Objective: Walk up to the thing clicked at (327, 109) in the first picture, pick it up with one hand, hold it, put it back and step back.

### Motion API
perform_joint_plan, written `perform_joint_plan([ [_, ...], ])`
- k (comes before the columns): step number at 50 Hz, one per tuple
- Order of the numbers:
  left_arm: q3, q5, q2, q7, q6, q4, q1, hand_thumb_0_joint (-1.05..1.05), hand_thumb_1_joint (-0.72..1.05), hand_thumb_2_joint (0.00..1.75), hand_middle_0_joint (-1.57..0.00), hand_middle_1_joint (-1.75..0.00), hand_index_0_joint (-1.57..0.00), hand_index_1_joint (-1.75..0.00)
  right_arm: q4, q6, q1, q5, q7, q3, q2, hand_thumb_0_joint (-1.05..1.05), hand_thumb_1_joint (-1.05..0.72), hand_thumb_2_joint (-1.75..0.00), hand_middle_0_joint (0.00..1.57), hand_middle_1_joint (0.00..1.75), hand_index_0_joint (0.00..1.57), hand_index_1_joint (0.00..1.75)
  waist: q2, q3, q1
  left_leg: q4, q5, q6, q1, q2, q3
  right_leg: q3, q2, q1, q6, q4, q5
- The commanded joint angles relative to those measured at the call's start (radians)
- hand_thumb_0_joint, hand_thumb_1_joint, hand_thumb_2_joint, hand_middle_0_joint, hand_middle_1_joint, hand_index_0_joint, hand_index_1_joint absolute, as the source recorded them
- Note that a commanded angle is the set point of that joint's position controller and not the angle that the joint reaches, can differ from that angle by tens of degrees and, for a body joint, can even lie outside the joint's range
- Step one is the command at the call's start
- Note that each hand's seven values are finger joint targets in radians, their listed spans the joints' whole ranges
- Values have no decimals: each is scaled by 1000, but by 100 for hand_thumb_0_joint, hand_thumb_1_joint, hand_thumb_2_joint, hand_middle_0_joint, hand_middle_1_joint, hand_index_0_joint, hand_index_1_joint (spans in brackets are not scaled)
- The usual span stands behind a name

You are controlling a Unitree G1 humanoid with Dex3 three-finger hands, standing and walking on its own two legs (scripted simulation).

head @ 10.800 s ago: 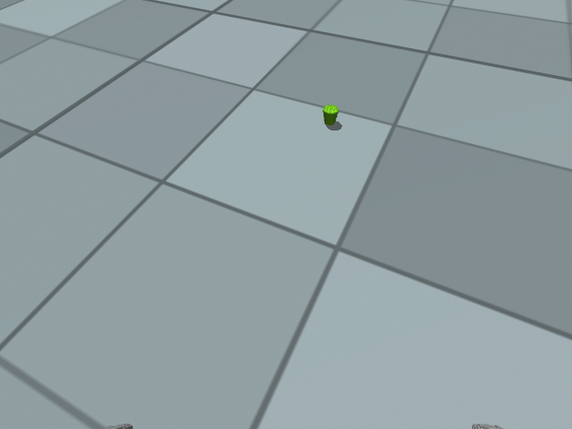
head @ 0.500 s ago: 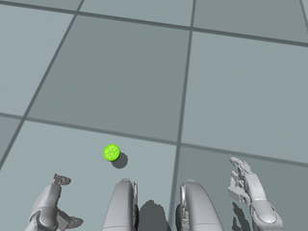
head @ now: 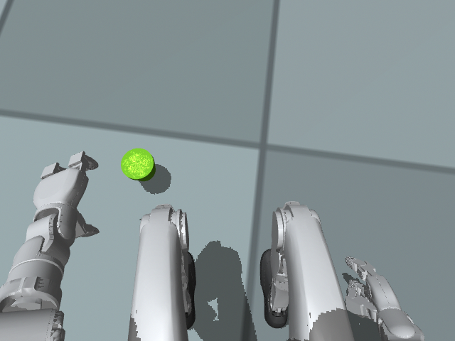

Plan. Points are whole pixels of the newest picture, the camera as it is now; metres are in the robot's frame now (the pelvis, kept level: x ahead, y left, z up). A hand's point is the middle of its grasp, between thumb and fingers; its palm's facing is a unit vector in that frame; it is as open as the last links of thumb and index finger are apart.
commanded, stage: rise first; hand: left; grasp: from above
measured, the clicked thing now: (141, 167) +0.47 +0.26 -0.39
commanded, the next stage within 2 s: approach in 1.36 s
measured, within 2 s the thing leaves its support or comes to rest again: neither
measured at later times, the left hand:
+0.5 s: hand (98, 185) +0.38 +0.31 -0.22, palm faces -0.47 -0.09 -0.88, open 14.2 cm
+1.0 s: hand (107, 178) +0.40 +0.30 -0.26, palm faces -0.46 -0.05 -0.89, open 14.1 cm
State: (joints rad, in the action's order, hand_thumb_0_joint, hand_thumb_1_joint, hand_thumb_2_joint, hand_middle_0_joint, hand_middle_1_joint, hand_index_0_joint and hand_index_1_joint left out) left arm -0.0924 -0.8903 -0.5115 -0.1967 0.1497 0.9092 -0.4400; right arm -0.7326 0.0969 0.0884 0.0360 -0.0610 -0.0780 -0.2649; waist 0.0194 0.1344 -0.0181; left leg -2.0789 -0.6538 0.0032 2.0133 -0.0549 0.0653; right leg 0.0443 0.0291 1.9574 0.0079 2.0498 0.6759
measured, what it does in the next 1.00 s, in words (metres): lowers itself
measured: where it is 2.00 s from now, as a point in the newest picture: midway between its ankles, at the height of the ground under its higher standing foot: (229, 302)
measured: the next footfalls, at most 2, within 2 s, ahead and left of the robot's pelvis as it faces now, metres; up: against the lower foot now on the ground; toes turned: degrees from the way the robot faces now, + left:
none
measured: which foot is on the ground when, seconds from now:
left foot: down 0.00-1.00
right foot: down 0.00-1.00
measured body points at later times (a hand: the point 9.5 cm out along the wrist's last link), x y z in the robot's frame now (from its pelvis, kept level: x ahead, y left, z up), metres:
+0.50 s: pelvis -0.01 +0.01 -0.06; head +0.20 +0.06 +0.33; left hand +0.40 +0.31 -0.17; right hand +0.09 -0.28 -0.18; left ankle +0.09 +0.13 -0.40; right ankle +0.09 -0.13 -0.40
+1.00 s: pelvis +0.00 +0.00 -0.09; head +0.22 +0.05 +0.29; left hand +0.42 +0.30 -0.21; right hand +0.09 -0.27 -0.22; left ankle +0.09 +0.13 -0.40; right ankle +0.09 -0.13 -0.40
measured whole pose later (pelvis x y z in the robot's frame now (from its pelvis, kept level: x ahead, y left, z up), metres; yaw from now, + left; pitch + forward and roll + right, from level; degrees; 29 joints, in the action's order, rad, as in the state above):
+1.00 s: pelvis +0.00 +0.00 -0.09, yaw -3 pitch +33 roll -6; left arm -0.13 -1.26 -0.66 -0.42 0.26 1.32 -0.76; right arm -0.79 0.06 0.09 0.15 -0.12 -0.03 -0.26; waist -0.02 0.07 -0.12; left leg -2.38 -0.67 0.00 2.29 -0.05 0.11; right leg 0.06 0.01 2.21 0.02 2.32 0.69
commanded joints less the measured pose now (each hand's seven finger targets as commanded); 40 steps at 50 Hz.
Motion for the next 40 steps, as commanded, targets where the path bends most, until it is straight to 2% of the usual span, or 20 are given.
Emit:
perform_joint_plan([
  [1, -74, -60, -326, -70, 53, -124, -297, 0, -58, 107, -7, -101, -5, -103, 61, 7, 128, 0, 17, -63, -190, 0, -90, -90, 20, 30, 20, 30, 67, 620, -21, 209, 18, -29, -385, 51, -47, 16, -48, -267, -41, -258, -11],
  [2, -79, -78, -330, -79, 52, -47, -260, 0, -58, 107, -7, -101, -5, -103, 54, 1, 125, 5, 15, -52, -186, 0, -90, -90, 20, 30, 20, 30, 55, 601, -17, 200, 19, -29, -383, 50, -42, 23, -48, -247, -41, -246, -14],
  [3, -80, -92, -346, -89, 60, -83, -312, 0, -59, 107, -7, -100, -4, -102, 64, -4, 125, 6, 14, -56, -196, 0, -90, -90, 20, 30, 20, 30, 83, 613, -25, 194, 34, -28, -379, 50, -41, 30, -49, -234, -43, -227, -33],
  [5, -59, -116, -314, -103, 63, -22, -311, 0, -59, 108, -7, -98, -4, -101, 66, -11, 121, 12, 10, -50, -197, 0, -90, -90, 20, 30, 20, 30, 86, 578, -35, 187, 31, -27, -373, 47, -27, 47, -48, -184, -45, -198, -43],
  [9, -60, -168, -330, -123, 61, 101, -316, 0, -57, 106, -6, -98, -5, -100, 21, -25, 158, 25, 0, -43, -203, 0, -90, -90, 20, 30, 20, 30, 107, 563, -41, 161, 53, -25, -364, 46, -20, 62, -48, -135, -49, -152, -73],
  [10, -46, -172, -314, -125, 69, 47, -368, 0, -58, 106, -6, -98, -5, -100, 42, -23, 147, 27, -3, -49, -207, 0, -90, -90, 20, 30, 20, 30, 132, 578, -46, 158, 62, -22, -384, 43, -13, 66, -46, -120, -49, -139, -85],
  [15, -58, -223, -347, -148, 72, 154, -376, 0, -57, 105, -7, -97, -5, -99, 18, -34, 163, 36, -16, -41, -208, 0, -90, -90, 20, 30, 20, 30, 135, 555, -55, 134, 34, -22, -343, 44, -6, 77, -48, -77, -52, -101, -63],
  [16, -44, -230, -344, -153, 84, 88, -442, 0, -57, 105, -6, -98, -5, -99, 30, -31, 153, 41, -18, -45, -211, 0, -89, -90, 20, 30, 20, 30, 164, 568, -58, 126, 40, -21, -347, 44, -10, 76, -47, -69, -52, -94, -74],
  [17, -56, -248, -356, -158, 78, 166, -413, 0, -56, 104, -6, -99, -5, -100, 9, -35, 169, 43, -18, -42, -216, 0, -90, -90, 20, 30, 20, 30, 153, 556, -62, 120, 29, -22, -337, 44, -9, 79, -49, -58, -51, -91, -62],
  [18, -49, -252, -369, -164, 91, 82, -487, 0, -57, 105, -6, -98, -5, -100, 30, -32, 152, 45, -19, -43, -214, 0, -90, -90, 20, 30, 20, 30, 171, 579, -62, 109, 41, -23, -342, 45, -13, 76, -48, -62, -51, -90, -73],
  [19, -58, -266, -375, -171, 86, 167, -445, 0, -55, 103, -6, -100, -6, -100, 5, -34, 166, 49, -21, -41, -218, 0, -90, -90, 20, 30, 20, 30, 156, 560, -67, 98, 34, -23, -332, 43, -11, 77, -48, -52, -50, -81, -68],
  [20, -48, -266, -361, -177, 94, 126, -489, 0, -56, 103, -6, -99, -6, -100, 11, -33, 167, 53, -24, -39, -214, 0, -90, -90, 20, 30, 20, 30, 165, 571, -78, 85, 55, -24, -325, 45, -17, 77, -48, -57, -48, -78, -88],
  [24, -55, -300, -378, -199, 100, 192, -485, 0, -55, 102, -6, -101, -6, -101, -12, -35, 184, 66, -32, -35, -216, 0, -90, -90, 20, 30, 20, 30, 168, 582, -81, 53, 95, -24, -327, 43, -21, 81, -50, -49, -47, -53, -122],
  [25, -72, -308, -399, -207, 105, 192, -501, 0, -55, 102, -6, -101, -6, -101, -15, -35, 186, 69, -33, -36, -222, 0, -90, -90, 20, 30, 20, 30, 169, 587, -83, 46, 91, -24, -323, 40, -17, 84, -49, -37, -46, -44, -119],
  [27, -37, -319, -361, -212, 113, 188, -540, 0, -55, 102, -6, -102, -6, -101, -6, -32, 174, 73, -37, -36, -218, 0, -90, -90, 20, 30, 20, 30, 184, 580, -93, 38, 86, -23, -320, 40, -16, 86, -49, -15, -46, -32, -116],
  [28, -53, -325, -387, -220, 112, 224, -526, 0, -54, 101, -6, -102, -7, -101, -17, -35, 175, 75, -36, -35, -221, 0, -90, -90, 20, 30, 20, 30, 166, 570, -86, 31, 64, -25, -296, 43, -20, 85, -52, -12, -49, -36, -93],
  [32, -46, -341, -385, -234, 121, 232, -552, 0, -55, 101, -6, -102, -7, -102, -6, -30, 162, 85, -41, -32, -218, 0, -90, -90, 20, 30, 20, 30, 150, 556, -94, 14, 45, -28, -266, 44, -22, 86, -52, -2, -46, -28, -76],
  [35, -64, -349, -406, -246, 122, 239, -550, 0, -55, 101, -6, -103, -7, -103, -10, -30, 163, 90, -43, -30, -222, 0, -90, -90, 20, 30, 20, 30, 159, 584, -85, -4, 67, -29, -266, 45, -29, 86, -53, -12, -45, -15, -97],
  [38, -62, -352, -396, -254, 122, 254, -563, 0, -55, 101, -6, -103, -7, -103, -16, -30, 170, 97, -45, -27, -213, 0, -90, -90, 20, 30, 20, 30, 143, 591, -101, -34, 99, -34, -243, 47, -39, 81, -54, -35, -40, -11, -130],
  [40, -81, -353, -423, -260, 120, 259, -553, 0, -54, 100, -6, -104, -7, -103, -22, -30, 173, 97, -45, -27, -211, 0, -90, -90, 20, 30, 20, 30, 141, 612, -88, -46, 121, -35, -243, 48, -43, 78, -55, -51, -40, -3, -150],
])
